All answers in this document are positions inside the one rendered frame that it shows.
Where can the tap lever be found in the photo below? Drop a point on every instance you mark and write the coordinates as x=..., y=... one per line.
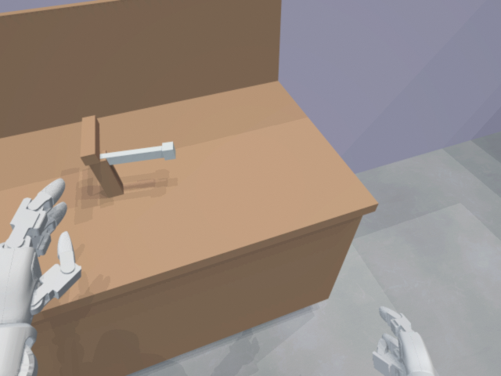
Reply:
x=166, y=151

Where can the robot left hand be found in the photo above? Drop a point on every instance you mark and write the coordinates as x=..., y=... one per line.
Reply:
x=20, y=271

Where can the left robot forearm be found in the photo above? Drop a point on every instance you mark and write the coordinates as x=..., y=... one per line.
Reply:
x=16, y=357

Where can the robot right hand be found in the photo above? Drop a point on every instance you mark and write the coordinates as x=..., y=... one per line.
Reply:
x=408, y=354

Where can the counter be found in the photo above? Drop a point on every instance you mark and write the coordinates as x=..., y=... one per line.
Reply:
x=251, y=221

